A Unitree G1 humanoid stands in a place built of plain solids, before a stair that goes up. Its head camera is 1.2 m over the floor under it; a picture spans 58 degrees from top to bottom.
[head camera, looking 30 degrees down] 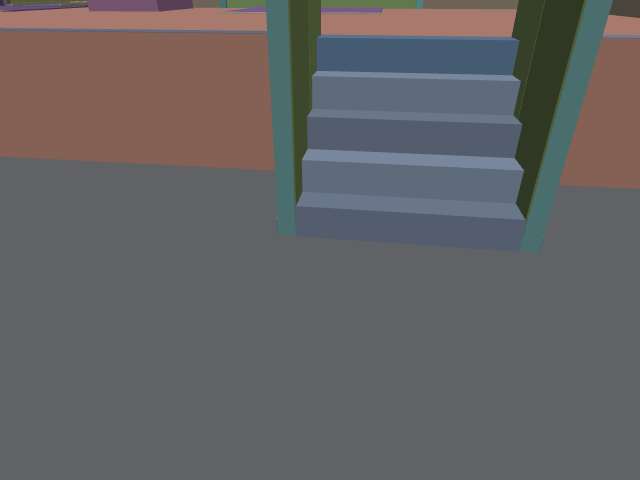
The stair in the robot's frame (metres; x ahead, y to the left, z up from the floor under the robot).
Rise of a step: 0.19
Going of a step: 0.20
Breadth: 1.20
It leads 8 degrees to the right of straight ahead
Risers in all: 5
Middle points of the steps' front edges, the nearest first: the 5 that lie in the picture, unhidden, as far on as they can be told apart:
2.03 -0.46 0.19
2.23 -0.48 0.38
2.43 -0.51 0.57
2.62 -0.54 0.76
2.82 -0.57 0.95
